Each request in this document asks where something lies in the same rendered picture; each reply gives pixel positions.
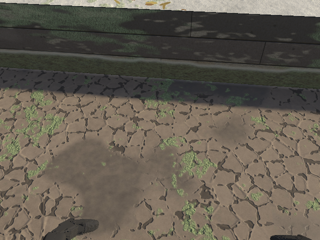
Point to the robot left hand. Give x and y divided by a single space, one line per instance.
71 228

